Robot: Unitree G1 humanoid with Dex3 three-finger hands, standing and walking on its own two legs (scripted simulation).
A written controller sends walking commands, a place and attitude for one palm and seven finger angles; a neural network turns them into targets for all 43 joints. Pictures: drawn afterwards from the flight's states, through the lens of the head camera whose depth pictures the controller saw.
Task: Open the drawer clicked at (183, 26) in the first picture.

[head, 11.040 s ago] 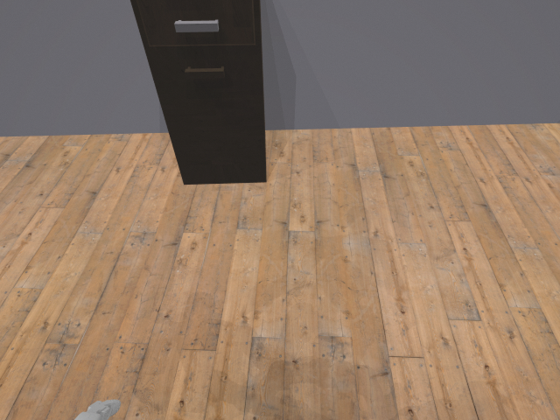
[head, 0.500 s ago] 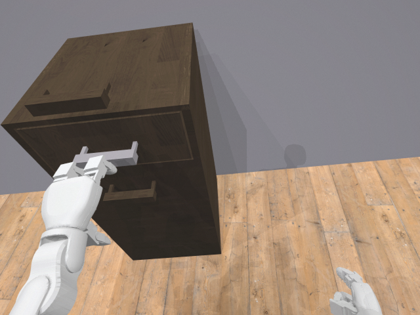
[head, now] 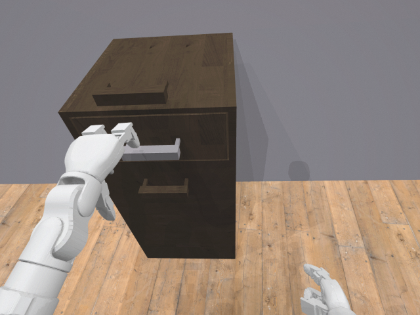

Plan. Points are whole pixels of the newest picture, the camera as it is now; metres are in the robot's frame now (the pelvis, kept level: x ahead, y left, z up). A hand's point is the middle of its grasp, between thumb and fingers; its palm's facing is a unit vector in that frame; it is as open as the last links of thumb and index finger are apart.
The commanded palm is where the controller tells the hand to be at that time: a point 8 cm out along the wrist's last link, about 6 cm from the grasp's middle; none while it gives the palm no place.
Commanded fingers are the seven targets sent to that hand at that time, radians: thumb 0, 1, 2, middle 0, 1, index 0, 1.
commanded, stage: raise the hand with hooked fingers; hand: left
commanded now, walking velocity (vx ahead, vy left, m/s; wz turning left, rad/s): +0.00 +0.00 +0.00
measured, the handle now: (152, 147) +0.49 +0.23 +0.03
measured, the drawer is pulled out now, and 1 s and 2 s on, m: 0.00 0.00 0.00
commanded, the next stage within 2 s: move the hooked fingers above the handle in 0.20 s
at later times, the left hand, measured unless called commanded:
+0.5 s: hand (115, 172) +0.31 +0.22 +0.13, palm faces +0.07 -0.06 -1.00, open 13.8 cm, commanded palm +0.29 +0.24 +0.19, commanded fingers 0.00 -0.50 0.30 -0.30 -1.20 -0.30 -1.20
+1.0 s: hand (124, 155) +0.37 +0.23 +0.12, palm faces +0.04 -0.04 -1.00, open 13.8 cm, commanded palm +0.34 +0.25 +0.17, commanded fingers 0.00 -0.50 0.30 -0.30 -1.20 -0.30 -1.20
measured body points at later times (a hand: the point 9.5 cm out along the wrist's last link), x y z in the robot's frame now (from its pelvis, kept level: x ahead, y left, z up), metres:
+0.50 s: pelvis +0.00 -0.01 +0.00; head +0.01 -0.05 +0.45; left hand +0.30 +0.22 +0.18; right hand +0.21 -0.22 -0.11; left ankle -0.01 +0.06 -0.74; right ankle +0.02 -0.13 -0.74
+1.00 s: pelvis +0.01 -0.05 +0.00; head +0.04 -0.08 +0.44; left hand +0.36 +0.23 +0.17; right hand +0.17 -0.30 -0.13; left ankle -0.01 +0.06 -0.74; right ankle +0.02 -0.13 -0.74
